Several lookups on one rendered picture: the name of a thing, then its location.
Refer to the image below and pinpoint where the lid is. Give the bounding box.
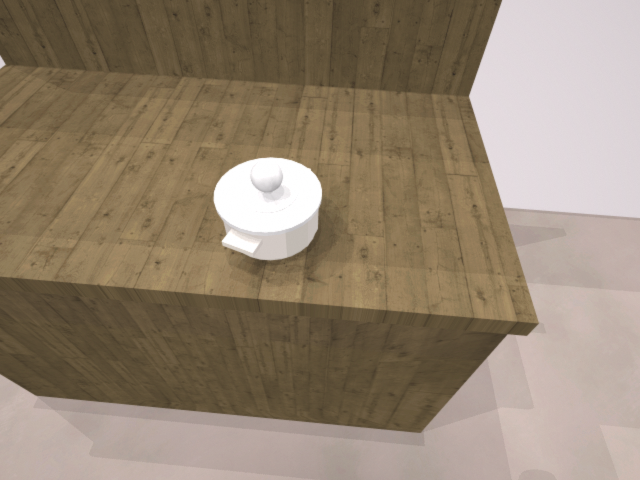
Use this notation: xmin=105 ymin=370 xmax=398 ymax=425
xmin=214 ymin=158 xmax=322 ymax=236

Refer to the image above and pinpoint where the knob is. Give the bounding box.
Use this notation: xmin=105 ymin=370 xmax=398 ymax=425
xmin=250 ymin=159 xmax=283 ymax=192

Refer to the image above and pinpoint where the table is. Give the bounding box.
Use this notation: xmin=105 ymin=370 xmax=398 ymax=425
xmin=0 ymin=0 xmax=539 ymax=433

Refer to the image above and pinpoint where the pot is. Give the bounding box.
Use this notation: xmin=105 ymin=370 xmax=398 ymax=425
xmin=222 ymin=168 xmax=319 ymax=260

